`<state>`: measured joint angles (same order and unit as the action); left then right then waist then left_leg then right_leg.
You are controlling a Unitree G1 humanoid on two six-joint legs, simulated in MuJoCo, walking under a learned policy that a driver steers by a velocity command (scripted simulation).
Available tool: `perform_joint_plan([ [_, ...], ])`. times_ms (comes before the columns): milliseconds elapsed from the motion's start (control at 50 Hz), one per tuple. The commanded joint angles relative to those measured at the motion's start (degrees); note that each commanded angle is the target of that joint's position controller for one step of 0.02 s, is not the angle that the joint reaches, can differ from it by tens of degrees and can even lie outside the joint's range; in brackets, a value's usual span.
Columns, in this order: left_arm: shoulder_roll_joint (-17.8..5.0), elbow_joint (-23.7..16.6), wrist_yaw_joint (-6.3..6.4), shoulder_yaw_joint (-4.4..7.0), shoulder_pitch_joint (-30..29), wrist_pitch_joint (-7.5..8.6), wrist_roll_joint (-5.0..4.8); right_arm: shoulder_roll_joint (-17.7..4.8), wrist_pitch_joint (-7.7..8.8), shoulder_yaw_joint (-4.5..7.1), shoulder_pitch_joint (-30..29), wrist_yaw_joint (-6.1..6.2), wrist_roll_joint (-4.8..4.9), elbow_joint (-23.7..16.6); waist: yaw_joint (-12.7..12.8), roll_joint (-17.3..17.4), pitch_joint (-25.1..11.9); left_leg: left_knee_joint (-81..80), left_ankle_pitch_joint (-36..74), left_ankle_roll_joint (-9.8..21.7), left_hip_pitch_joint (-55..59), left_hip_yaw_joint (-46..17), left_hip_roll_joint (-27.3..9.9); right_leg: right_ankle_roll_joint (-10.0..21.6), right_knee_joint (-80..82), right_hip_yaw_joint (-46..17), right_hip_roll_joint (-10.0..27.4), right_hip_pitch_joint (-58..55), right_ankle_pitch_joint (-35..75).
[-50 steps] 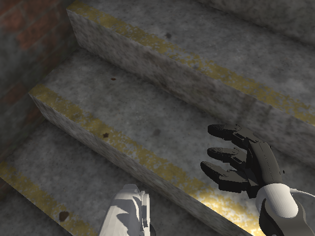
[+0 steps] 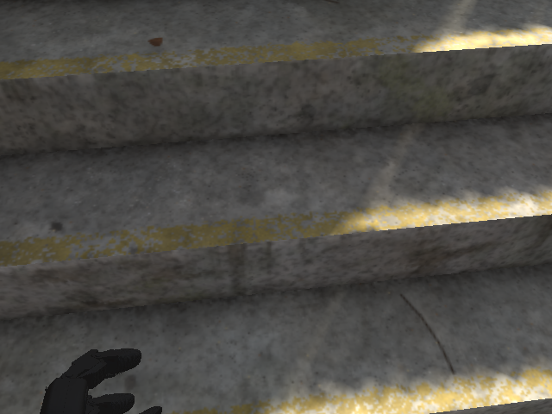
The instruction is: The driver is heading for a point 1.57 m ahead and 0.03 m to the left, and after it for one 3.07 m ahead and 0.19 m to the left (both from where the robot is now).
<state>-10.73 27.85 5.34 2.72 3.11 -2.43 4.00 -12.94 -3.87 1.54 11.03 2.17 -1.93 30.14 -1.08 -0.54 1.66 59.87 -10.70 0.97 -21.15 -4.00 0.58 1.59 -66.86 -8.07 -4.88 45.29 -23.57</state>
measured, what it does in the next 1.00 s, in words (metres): steps on the spot: left foot 0.19 m lower, then right foot 0.18 m higher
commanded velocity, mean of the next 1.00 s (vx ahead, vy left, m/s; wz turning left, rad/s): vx -0.01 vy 0.00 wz -0.12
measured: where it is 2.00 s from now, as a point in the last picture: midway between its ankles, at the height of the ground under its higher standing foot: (370, 355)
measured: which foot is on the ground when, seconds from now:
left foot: up 0.00-0.06, down 0.08-0.60, up 0.62-1.00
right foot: down 0.00-0.04, up 0.06-0.48, down 0.50-1.00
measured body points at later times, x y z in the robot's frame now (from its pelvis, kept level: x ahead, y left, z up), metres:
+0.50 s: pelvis +0.00 +0.04 -0.07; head +0.06 +0.05 +0.37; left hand +0.28 +0.18 -0.14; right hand -0.07 -0.20 -0.20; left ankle -0.12 +0.16 -0.82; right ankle +0.08 -0.08 -0.65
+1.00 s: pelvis +0.08 +0.00 +0.06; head +0.09 +0.00 +0.51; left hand +0.24 +0.20 -0.05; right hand +0.20 -0.24 -0.04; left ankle +0.13 +0.09 -0.60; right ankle +0.08 -0.08 -0.64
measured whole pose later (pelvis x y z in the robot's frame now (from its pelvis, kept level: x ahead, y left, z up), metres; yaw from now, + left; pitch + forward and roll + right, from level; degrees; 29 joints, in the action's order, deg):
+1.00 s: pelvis +0.08 +0.00 +0.06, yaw -5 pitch -1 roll +0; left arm -9.1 37.7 4.7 -0.8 11.8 0.4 3.4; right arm -8.9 -5.7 0.7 12.0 3.3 -1.1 35.0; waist 1.0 -0.9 2.9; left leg 62.6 -24.9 -1.3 -32.5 3.0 0.2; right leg 4.2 -49.3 8.3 0.8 22.3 -25.7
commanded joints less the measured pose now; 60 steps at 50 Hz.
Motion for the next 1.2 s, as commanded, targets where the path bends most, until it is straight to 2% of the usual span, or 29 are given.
perform_joint_plan([
  [20,-2.31,-2.85,1.22,1.21,0.33,-1.93,0.47,-0.57,0.66,0.23,10.42,0.05,2.65,2.49,-1.07,-7.4,-4.02,-46.37,11.37,1.93,9.75,6.15,-2.86,7.06,9.89,-9.82,3.03,-8.34,3.86],
  [40,-0.51,-0.47,1.54,1.3,5.27,-2.29,1.44,0.4,0.77,0.22,8.72,0.17,3.33,4.78,1.61,0.17,-4.36,-56.64,26.25,0.84,11.68,6.8,-3.94,5.85,-0.09,-4.54,-2.9,-12.02,2.94],
  [60,1.26,1.77,0.76,1.63,7.2,-2.63,0.1,3.06,2.02,-1.12,6.09,-0.01,1.41,5.83,1.92,8.47,-4.25,-53.77,35.04,0.09,13.07,6.37,-5.09,4.97,-27.04,1.9,-8.98,-5.19,-6.28],
  [80,2.52,-0.59,-0.1,2.07,5.16,-1.98,-2.25,-0.46,4.55,-1.71,2.8,-0.13,0.05,4.87,4.97,11.47,-2.4,-38.49,71.1,-1.93,15.24,0.67,-9.84,1.48,-49.51,2.45,-11.05,9.24,-13.62],
  [100,2.92,-2.66,-0.85,1.58,3.08,-0.82,-2.43,-5.55,6.14,-0.79,4.52,-0.4,-1.68,3.89,6.63,8.84,-2.52,-31.36,85.6,-0.92,19.11,-1.49,-16.33,-3.14,-57.36,1.45,-8.82,19.3,-14.45],
  [120,0.78,-4.34,-1.0,0.5,0.75,-0.03,-2.09,-8.81,6.82,1.1,3.56,-0.75,-2.02,3.94,7.28,10.42,-0.07,-33.03,80.8,5.16,21.98,-2.37,-19.31,-4.39,-50.41,3.94,-4.91,26.53,-12.78],
  [160,-1.92,-5.3,-2.14,0.43,-5.9,-0.21,0.34,-11.51,7.82,3.55,1.95,0.97,0.47,2.62,3.35,11.55,-0.39,-37.71,43.36,14.8,23.56,-11.56,-23.6,-4.84,-52.27,-1.77,1.94,31.01,-4.95],
  [180,-3.52,-5.75,-2.87,1.04,-8.54,-1.0,0.11,-12.13,8.2,4.1,0.41,2.16,0.95,1.65,1.3,10.92,-1.49,-41.57,29.52,18.63,26.22,-15.96,-26.61,-5.06,-54.78,-4.03,3.31,32.93,-5.33],
  [240,-1.21,-3.05,-5.14,0.19,-13.2,-0.63,-0.04,-5.96,8.46,2.83,10.74,2.28,0.64,6.72,-4.61,0.03,0.12,-40.92,24.06,15.96,34.5,-11.17,-18.54,-4.3,-42.55,3.05,3.2,34.57,-2.65],
  [340,1.28,-1.48,-5.21,-0.34,-10.98,-0.89,-1.03,-3.22,10.0,2.61,17.09,1.87,0.7,13.42,-4.22,6.84,-1.15,-43.5,35.31,17.12,39.37,-7.46,-18.32,-1.21,-46.68,8.4,6.22,34.75,-8.81],
  [400,3.98,-5.92,-5.73,-2.21,-14.46,-0.4,-0.73,-1.46,8.12,2.81,20.38,2.11,0.97,17.03,-3.82,9.29,-0.82,-45.1,36.94,14.21,37.8,-4.25,-14.71,0.02,-35.99,10.77,9.54,33.38,-11.99],
  [440,4.05,-6.95,-5.92,-2.73,-13.56,-0.68,-0.82,-2.34,7.67,3.02,19.23,2.13,0.75,17.7,-2.43,8.76,-3.31,-47.88,37.38,13.01,36.64,-1.84,-14.88,0.99,-28.46,11.24,11.17,27.77,-7.83],
  [480,5.76,-6.71,-5.11,-4.11,-14.0,-1.21,-4.72,-4.59,6.78,3.35,16.19,1.13,0.74,16.07,-2.7,11.43,-2.34,-55.36,46.89,12.82,22.13,2.14,-14.57,3.98,-4.56,17.53,6.32,4.49,-23.12],
  [540,2.04,0.83,-2.86,-1.89,3.05,-0.69,-4.81,-7.14,7.08,2.85,17.47,-1.05,2.7,17.91,4.08,4.35,-15.97,-40.17,78.68,7.52,16.63,9.14,-11.82,7.46,-2.18,18.13,0.94,-23.31,-2.41],
  [560,2.18,2.24,-2.45,-1.52,6.75,-0.71,-5.03,-9.84,7.89,3.51,15.98,-1.9,3.27,17.61,6.05,5.35,-17.97,-34.17,73.81,6.53,13.31,9.5,-10.74,7.55,3.23,15.58,1.03,-30.07,-2.6],
  [600,-1.68,1.95,-0.57,-0.17,10.57,-2.05,-3.68,-10.9,8.48,3.83,7.13,-2.63,1.76,12.1,11.46,-1.51,-17.67,-17.41,43.37,3.94,-0.75,8.3,-5.63,10.04,17.93,-1.08,6.96,-37.02,-12.16],
  [620,-4.16,3.3,0.03,0.78,10.4,-2.08,-2.63,-7.1,7.87,3.1,1.62,-3.47,0.52,8.91,12.73,-14.01,-19.27,12.11,-4.21,2.82,-9.38,5.74,4.02,13.85,30.41,-19.09,15.48,-35.48,-13.36],
  [640,-5.1,3.45,0.36,0.83,12.31,-1.35,-0.33,1.14,7.96,1.19,-3.33,-3.14,0.02,5.18,12.64,-9.91,-17.86,39.54,-14.81,2.12,-17.65,-7.05,8.89,14.47,30.1,-24.52,18.59,-29.97,-2.73],
  [680,-3.86,5.0,0.32,0.53,5.26,0.61,1.42,5.42,6.32,0.36,-0.76,-0.93,-0.34,1.3,4.05,-1.72,-6.01,52.08,-13.89,3.64,-24.33,-12.73,7.15,8.59,28.42,-18.67,19.31,-15.63,-3.87],
  [720,0.36,8.5,-1.09,-0.78,2.7,2.74,-0.35,3.2,4.69,0.45,7.13,0.41,-2.5,3.3,-2.44,1.56,0.57,56.72,-4.34,1.22,-25.28,-5.98,7.23,6.98,28.23,-9.84,16.8,-9.75,-2.95],
  [760,2.5,9.74,-1.95,-2.19,1.28,3.99,-0.82,1.85,2.68,0.58,8.83,0.83,-1.92,3.67,-5.72,-0.12,0.99,58.81,-1.49,-1.51,-24.6,-4.49,6.93,6.07,29.64,-4.38,16.12,-5.81,-0.8],
  [900,-5.6,6.01,-0.58,-2.34,4.35,4.49,-0.94,-1.61,-1.54,0.87,1.39,1.05,0.11,-0.34,-1.13,-3.33,-0.37,24.98,-7.09,-6.84,-21.96,2.29,2.99,12.18,34.35,-3.85,18.09,-17.87,15.68],
  [980,-5.86,5.58,-0.17,-1.26,8.58,3.12,-0.33,0.2,-1.53,0.76,5.16,1.47,1.3,2.01,1.08,-11.49,-6.57,-6.34,-19.16,-0.58,-1.44,11.38,-1.26,10.44,36.51,-0.28,19.85,-26.91,40.99],
  [1020,-5.07,6.08,-1.09,-0.9,9.23,2.88,-1.58,1.63,0.22,0.75,9.05,1.5,0.58,3.91,0.21,-8.48,-9.68,-21.11,-12.76,2.72,7.6,12.09,0.63,8.5,27.68,3.43,17.84,-30.39,48.48],
  [1040,-5.03,8.22,-2.08,-0.61,11.74,2.81,-3.42,3.14,1.68,0.11,10.34,1.08,0.72,5.56,-0.92,-3.7,-9.97,-29.11,-4.68,4.01,11.51,11.22,1.9,6.53,21.05,8.08,13.57,-30.39,39.82],
  [1060,-2.8,6.31,-2.87,-0.9,8.83,2.67,-3.82,1.92,3.0,0.01,11.21,0.84,-0.43,5.25,-2.42,3.86,-6.33,-33.66,1.43,7.48,15.96,-5.78,-5.58,2.86,9.68,8.33,9.6,-17.41,22.81],
  [1080,-0.12,5.17,-3.67,-1.37,11.18,1.61,-4.67,1.69,3.7,-0.82,9.11,1.73,-0.23,6.12,2.18,16.6,-2.87,-41.13,-0.19,13.47,8.78,-21.7,-14.3,-0.74,9.33,8.12,5.17,-11.09,-3.6],
  [1120,-4.06,8.03,-3.78,0.28,12.01,0.64,-3.28,1.58,4.88,-0.53,10.32,1.22,-0.81,6.1,0.84,4.58,1.81,-47.87,-26.45,13.81,3.94,-23.15,-16.34,-2.21,5.58,5.34,5.65,-10.73,-5.41],
  [1200,-2.43,9.52,-4.43,0.37,10.6,0.73,-3.07,-0.7,5.93,0.29,11.03,2.53,-0.08,8.79,0.78,2.24,2.25,-47.62,-22.11,13.03,8.7,-14.99,-11.73,-3.43,5.13,5.52,5.77,-7.73,-0.44],
])
Next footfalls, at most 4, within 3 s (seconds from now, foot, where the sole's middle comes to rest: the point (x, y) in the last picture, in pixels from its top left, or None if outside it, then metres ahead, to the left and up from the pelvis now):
0.08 left None -0.07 0.16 -0.86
0.50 right None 0.12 -0.09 -0.68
1.04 left None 0.16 0.08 -0.68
1.74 right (423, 337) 0.53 -0.28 -0.49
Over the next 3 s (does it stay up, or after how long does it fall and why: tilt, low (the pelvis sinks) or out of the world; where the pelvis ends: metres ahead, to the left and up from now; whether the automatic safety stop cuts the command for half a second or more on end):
stays up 1.03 -0.23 0.62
